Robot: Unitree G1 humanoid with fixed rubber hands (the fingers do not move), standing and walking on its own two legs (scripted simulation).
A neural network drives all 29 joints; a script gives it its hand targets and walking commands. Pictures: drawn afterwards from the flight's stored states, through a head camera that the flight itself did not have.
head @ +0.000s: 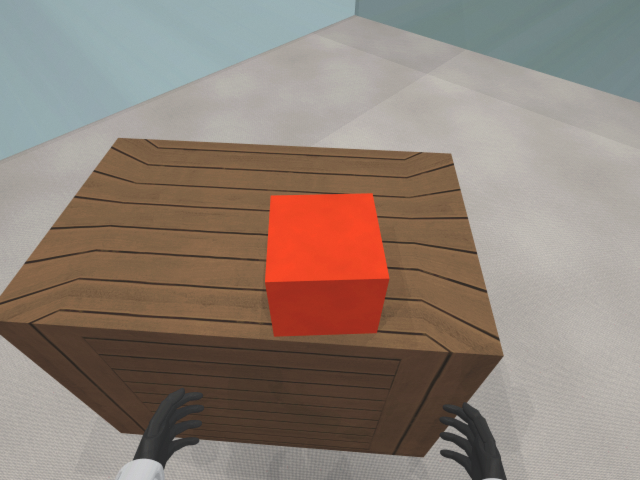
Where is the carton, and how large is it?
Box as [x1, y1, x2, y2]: [265, 193, 388, 336]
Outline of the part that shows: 372,193 271,196 265,285 274,336 376,332 388,282 388,274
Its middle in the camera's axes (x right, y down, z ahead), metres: +0.01 +0.03 +0.66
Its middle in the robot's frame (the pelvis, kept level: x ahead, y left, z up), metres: +0.47 +0.01 -0.05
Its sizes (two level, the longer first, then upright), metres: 0.183 0.175 0.155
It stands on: a pedestal, 0.64 m high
